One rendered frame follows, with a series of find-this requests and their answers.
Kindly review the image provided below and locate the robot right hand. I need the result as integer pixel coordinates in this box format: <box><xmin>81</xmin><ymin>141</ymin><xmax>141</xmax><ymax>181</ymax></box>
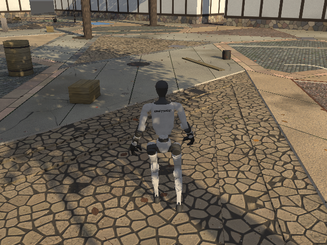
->
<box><xmin>183</xmin><ymin>136</ymin><xmax>195</xmax><ymax>145</ymax></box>

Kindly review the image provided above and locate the robot left hand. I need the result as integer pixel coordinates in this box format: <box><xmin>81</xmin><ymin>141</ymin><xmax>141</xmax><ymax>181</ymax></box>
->
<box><xmin>130</xmin><ymin>144</ymin><xmax>142</xmax><ymax>156</ymax></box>

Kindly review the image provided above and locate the left robot forearm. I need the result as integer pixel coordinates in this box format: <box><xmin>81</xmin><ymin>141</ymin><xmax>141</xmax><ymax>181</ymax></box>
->
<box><xmin>132</xmin><ymin>124</ymin><xmax>143</xmax><ymax>146</ymax></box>

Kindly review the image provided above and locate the left robot upper arm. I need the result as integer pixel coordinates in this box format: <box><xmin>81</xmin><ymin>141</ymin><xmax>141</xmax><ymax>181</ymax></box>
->
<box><xmin>138</xmin><ymin>103</ymin><xmax>152</xmax><ymax>132</ymax></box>

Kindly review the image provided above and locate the right robot foot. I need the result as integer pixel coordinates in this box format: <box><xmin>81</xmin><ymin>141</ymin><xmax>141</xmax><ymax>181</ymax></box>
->
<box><xmin>175</xmin><ymin>203</ymin><xmax>183</xmax><ymax>212</ymax></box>

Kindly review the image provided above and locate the robot left shin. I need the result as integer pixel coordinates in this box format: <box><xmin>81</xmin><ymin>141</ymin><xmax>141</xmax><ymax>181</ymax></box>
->
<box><xmin>151</xmin><ymin>164</ymin><xmax>159</xmax><ymax>197</ymax></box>

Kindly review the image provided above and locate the right robot forearm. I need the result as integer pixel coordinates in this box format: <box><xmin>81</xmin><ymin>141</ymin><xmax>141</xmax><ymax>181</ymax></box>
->
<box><xmin>184</xmin><ymin>122</ymin><xmax>194</xmax><ymax>138</ymax></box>

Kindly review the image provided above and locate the right robot upper arm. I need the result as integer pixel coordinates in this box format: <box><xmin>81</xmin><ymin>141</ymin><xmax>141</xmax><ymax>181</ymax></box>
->
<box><xmin>173</xmin><ymin>102</ymin><xmax>189</xmax><ymax>130</ymax></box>

